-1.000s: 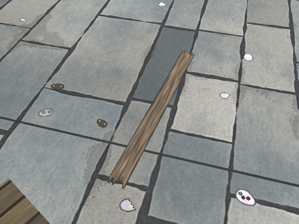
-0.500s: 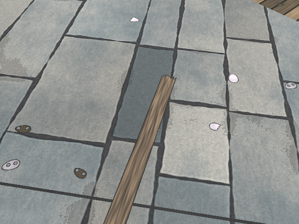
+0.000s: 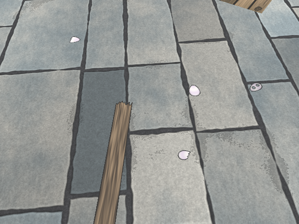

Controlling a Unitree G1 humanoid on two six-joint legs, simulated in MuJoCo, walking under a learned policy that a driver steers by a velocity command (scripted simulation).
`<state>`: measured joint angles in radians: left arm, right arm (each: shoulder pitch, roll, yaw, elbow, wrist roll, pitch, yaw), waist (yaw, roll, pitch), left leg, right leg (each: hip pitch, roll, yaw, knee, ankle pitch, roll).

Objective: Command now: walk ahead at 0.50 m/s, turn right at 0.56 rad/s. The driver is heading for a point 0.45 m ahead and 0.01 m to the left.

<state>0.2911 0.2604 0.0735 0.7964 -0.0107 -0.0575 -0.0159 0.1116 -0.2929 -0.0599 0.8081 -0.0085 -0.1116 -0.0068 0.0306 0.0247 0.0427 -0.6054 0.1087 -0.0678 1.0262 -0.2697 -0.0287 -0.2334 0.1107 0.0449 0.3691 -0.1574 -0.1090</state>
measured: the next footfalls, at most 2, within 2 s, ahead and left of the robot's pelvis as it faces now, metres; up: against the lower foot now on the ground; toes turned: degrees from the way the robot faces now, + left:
left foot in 0.26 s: +0.35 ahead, +0.14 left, +0.00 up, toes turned -8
right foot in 0.68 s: +0.45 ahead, -0.11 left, +0.00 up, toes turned -7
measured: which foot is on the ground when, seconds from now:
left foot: up 0.00-0.24, down 0.26-1.00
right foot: down 0.00-0.28, up 0.30-0.66, down 0.68-1.00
